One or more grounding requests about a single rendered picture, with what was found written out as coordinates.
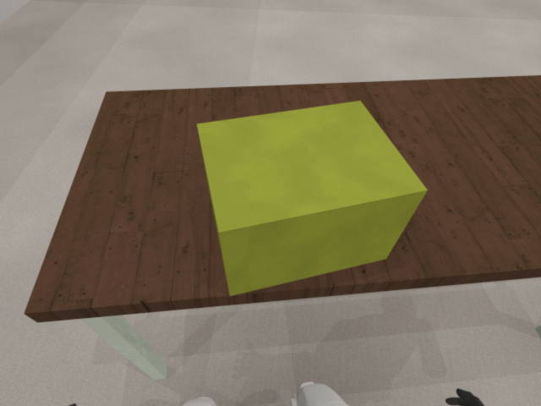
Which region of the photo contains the right robot thigh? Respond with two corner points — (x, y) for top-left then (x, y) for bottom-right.
(290, 384), (349, 406)

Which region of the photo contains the carton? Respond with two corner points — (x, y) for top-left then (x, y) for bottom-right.
(197, 101), (428, 296)

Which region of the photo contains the table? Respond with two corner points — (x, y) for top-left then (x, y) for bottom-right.
(24, 75), (541, 381)

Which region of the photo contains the robot right hand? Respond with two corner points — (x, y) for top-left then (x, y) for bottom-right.
(445, 388), (484, 406)

